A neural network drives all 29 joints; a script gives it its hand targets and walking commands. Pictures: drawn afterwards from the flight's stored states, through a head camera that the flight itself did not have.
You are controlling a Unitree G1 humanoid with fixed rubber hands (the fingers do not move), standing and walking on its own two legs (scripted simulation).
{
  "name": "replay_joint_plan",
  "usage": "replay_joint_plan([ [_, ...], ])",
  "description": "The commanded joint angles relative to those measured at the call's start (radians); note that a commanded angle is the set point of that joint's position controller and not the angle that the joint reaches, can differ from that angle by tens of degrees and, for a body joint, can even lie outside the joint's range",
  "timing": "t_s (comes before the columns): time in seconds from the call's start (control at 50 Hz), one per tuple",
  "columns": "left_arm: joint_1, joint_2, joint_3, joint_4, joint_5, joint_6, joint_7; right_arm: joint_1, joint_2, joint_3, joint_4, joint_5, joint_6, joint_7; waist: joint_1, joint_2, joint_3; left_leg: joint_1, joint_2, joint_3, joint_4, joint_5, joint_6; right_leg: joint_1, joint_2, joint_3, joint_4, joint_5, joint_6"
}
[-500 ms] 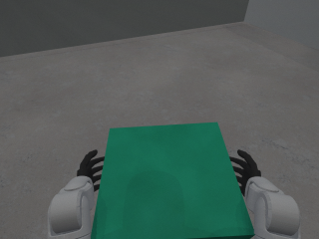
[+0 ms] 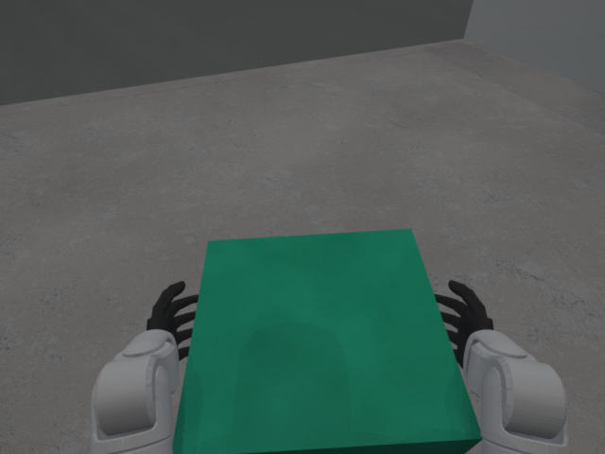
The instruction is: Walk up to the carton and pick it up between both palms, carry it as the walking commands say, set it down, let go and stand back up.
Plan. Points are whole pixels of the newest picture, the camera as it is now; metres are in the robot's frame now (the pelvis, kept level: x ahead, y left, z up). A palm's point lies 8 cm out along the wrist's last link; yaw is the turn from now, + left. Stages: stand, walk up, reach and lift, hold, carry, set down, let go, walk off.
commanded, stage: carry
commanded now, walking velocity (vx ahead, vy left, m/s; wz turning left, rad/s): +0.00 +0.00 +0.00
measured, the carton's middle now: (317, 360) +0.27 +0.00 +0.02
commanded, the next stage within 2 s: none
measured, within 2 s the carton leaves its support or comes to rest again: neither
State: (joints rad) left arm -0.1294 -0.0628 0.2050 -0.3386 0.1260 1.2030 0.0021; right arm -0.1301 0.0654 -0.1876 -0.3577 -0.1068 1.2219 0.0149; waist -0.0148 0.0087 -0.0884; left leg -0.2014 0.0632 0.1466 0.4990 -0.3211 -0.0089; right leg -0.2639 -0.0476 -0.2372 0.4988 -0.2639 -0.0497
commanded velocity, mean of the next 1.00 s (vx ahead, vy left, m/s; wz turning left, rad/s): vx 0.00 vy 0.00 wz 0.00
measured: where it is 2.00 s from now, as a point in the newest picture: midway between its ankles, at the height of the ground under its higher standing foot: outside the picture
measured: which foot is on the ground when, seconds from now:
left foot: down 0.00-1.00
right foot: down 0.00-1.00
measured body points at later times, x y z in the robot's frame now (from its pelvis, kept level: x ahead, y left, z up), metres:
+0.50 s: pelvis -0.01 +0.00 +0.00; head -0.02 -0.01 +0.45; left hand +0.26 +0.18 +0.08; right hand +0.26 -0.19 +0.08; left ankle -0.04 +0.11 -0.74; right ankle +0.00 -0.08 -0.74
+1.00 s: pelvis -0.01 +0.00 +0.00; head -0.03 -0.01 +0.45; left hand +0.26 +0.18 +0.08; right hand +0.25 -0.19 +0.08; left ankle -0.04 +0.11 -0.74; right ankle +0.00 -0.08 -0.74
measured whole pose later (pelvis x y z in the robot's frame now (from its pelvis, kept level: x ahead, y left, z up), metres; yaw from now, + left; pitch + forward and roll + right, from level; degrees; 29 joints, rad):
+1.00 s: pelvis -0.01 +0.00 +0.00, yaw +0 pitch +2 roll +0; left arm -0.14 -0.06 0.21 -0.33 0.12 1.20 0.00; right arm -0.14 0.06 -0.18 -0.34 -0.11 1.21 0.01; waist -0.01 0.01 -0.08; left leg -0.22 0.07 0.14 0.49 -0.29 -0.01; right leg -0.28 -0.04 -0.23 0.47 -0.23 -0.06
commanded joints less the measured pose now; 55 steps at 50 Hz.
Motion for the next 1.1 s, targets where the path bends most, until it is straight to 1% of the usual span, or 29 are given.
replay_joint_plan([
  [0.0,-0.469,-0.782,-0.749,-0.089,-0.413,0.019,-0.221,-0.477,0.762,0.730,-0.082,0.390,-0.002,0.201,0.000,-0.002,-0.198,-0.004,0.101,-0.099,-0.064,0.249,0.015,0.144,-0.137,0.160,-0.065,0.300,-0.012],
  [0.42,-0.475,-0.780,-0.744,-0.088,-0.413,0.019,-0.218,-0.482,0.758,0.728,-0.079,0.388,-0.003,0.198,0.002,-0.003,-0.202,-0.005,0.098,-0.102,-0.067,0.235,0.015,0.140,-0.134,0.162,-0.077,0.303,-0.017],
  [1.08,-0.484,-0.778,-0.732,-0.073,-0.406,0.008,-0.216,-0.486,0.753,0.720,-0.064,0.378,-0.016,0.195,0.004,-0.003,-0.202,-0.015,0.095,-0.111,-0.075,0.198,0.018,0.127,-0.131,0.170,-0.098,0.271,-0.022],
])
